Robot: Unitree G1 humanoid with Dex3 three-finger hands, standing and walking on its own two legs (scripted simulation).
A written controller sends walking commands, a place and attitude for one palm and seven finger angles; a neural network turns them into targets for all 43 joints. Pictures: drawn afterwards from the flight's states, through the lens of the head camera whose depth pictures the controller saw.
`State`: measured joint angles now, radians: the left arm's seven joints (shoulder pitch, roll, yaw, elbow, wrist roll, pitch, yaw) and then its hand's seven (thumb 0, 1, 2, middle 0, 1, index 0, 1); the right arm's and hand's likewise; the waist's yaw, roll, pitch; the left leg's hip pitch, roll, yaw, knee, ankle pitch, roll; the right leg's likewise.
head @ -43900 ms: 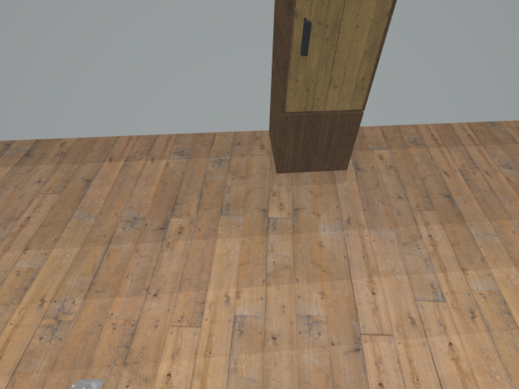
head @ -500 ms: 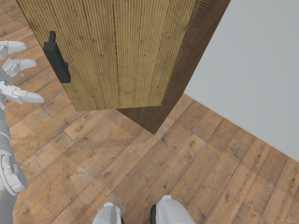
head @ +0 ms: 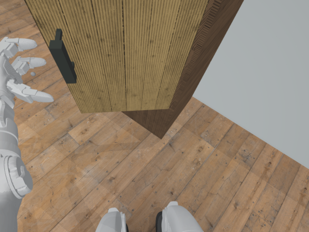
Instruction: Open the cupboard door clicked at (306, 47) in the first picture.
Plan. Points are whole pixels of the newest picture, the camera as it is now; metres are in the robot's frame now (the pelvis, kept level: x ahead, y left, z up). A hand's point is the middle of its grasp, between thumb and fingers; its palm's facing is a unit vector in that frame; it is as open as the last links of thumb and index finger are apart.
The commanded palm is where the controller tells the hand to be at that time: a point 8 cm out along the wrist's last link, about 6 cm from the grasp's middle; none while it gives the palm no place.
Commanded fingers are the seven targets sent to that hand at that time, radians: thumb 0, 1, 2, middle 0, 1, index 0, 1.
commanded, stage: move the hooked fingers beside the handle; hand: left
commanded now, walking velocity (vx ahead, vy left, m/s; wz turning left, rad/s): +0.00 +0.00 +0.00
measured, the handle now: (65, 57) +0.53 +0.20 +0.07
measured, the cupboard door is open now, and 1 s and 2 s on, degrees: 42 42 42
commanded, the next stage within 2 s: slide the fingers in behind the handle in 0.04 s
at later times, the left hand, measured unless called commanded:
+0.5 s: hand (42, 74) +0.48 +0.24 +0.07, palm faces +0.03 -1.00 +0.00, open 14.0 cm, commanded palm +0.45 +0.28 +0.07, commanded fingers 0.00 -0.50 0.30 -0.30 -1.20 -0.30 -1.20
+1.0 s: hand (55, 77) +0.47 +0.21 +0.08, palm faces +0.03 -1.00 +0.00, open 14.0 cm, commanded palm +0.44 +0.25 +0.07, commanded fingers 0.00 -0.50 0.30 -0.30 -1.20 -0.30 -1.20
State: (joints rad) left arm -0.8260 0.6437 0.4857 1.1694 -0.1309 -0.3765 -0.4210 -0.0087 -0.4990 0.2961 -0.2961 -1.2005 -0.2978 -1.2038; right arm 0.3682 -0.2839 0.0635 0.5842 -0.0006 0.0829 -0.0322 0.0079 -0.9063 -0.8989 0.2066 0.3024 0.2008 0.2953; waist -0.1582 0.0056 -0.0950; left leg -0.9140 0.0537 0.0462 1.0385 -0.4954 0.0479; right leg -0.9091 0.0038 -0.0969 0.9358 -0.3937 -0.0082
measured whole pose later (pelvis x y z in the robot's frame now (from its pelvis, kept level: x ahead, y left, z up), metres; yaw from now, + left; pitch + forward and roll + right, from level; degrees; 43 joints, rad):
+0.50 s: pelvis +0.00 +0.00 +0.00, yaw +0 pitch +21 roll -4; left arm -0.78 0.58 0.46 1.11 -0.14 -0.38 -0.38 -0.01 -0.50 0.30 -0.30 -1.20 -0.30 -1.20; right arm 0.39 -0.29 0.05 0.60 0.00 0.09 -0.02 0.01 -0.91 -0.90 0.21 0.30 0.20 0.30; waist -0.15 0.01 -0.10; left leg -0.89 0.05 0.05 1.02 -0.49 0.05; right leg -0.89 0.01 -0.09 0.92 -0.39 -0.01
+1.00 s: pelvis +0.00 -0.01 +0.00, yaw +0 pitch +19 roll -3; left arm -0.78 0.49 0.40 1.10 -0.14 -0.42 -0.30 -0.01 -0.50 0.30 -0.30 -1.20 -0.30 -1.20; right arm 0.37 -0.27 0.04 0.61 0.00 0.07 -0.02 0.01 -0.91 -0.90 0.21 0.30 0.20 0.30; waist -0.14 0.01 -0.11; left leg -0.88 0.05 0.05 1.02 -0.49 0.04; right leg -0.88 0.00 -0.09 0.94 -0.40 -0.02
